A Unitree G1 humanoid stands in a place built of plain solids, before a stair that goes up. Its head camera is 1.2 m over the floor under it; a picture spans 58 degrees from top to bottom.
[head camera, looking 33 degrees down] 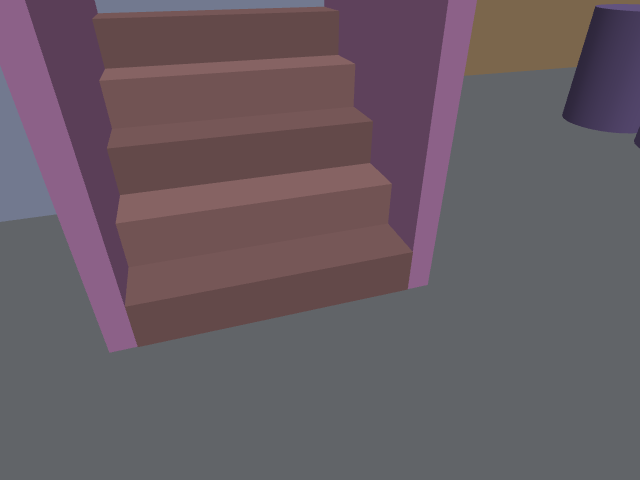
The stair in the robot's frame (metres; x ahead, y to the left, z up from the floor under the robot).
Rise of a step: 0.20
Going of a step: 0.24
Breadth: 1.10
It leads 18 degrees to the left of straight ahead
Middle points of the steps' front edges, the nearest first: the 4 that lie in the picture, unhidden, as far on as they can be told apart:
1.29 0.15 0.20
1.51 0.22 0.40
1.74 0.29 0.59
1.96 0.36 0.79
